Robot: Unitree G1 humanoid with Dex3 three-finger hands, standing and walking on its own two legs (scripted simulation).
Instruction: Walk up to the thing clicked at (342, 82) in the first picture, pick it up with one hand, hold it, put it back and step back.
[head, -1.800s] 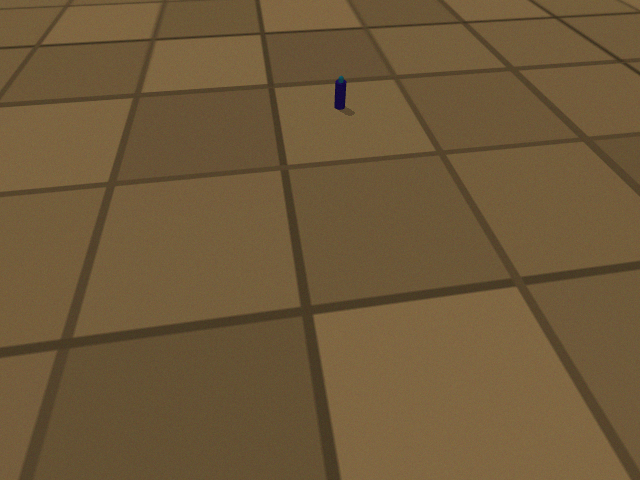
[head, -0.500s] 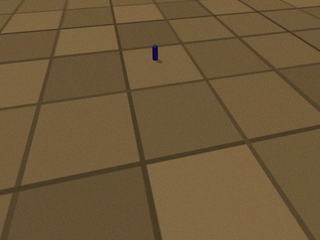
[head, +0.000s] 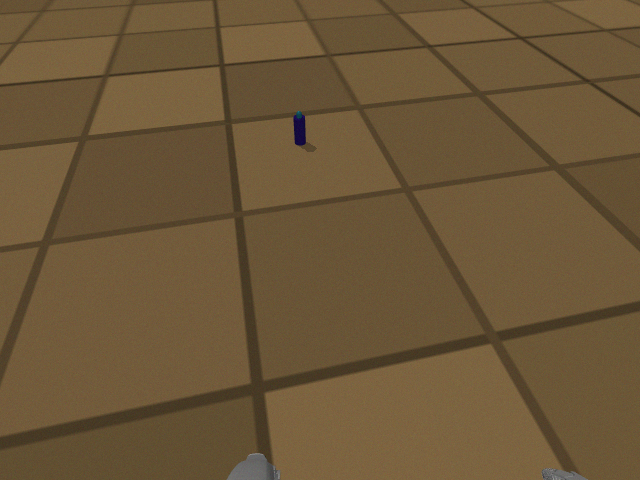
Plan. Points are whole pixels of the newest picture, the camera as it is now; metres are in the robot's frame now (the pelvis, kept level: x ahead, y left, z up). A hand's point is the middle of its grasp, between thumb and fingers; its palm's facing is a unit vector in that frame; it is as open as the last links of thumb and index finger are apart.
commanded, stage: walk up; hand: left
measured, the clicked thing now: (299, 127) +1.96 +0.22 -0.68
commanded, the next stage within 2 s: none
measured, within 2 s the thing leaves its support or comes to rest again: neither
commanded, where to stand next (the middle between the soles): +1.62 +0.02 m, yaw -3 degrees
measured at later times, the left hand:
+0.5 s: hand (192, 284) +0.48 +0.28 -0.12, palm faces -0.11 -0.91 -0.41, open 7.4 cm
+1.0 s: hand (211, 248) +0.60 +0.28 -0.16, palm faces +0.01 -0.93 -0.37, open 7.4 cm
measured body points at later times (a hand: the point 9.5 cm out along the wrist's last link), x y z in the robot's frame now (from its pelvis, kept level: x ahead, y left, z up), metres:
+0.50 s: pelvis +0.33 +0.00 -0.02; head +0.33 -0.02 +0.43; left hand +0.48 +0.32 -0.09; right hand +0.34 -0.33 -0.14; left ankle +0.23 +0.17 -0.74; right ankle +0.48 -0.14 -0.73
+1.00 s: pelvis +0.61 -0.01 -0.02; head +0.64 +0.00 +0.43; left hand +0.60 +0.32 -0.13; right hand +0.73 -0.33 -0.12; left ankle +0.75 +0.12 -0.74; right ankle +0.49 -0.14 -0.74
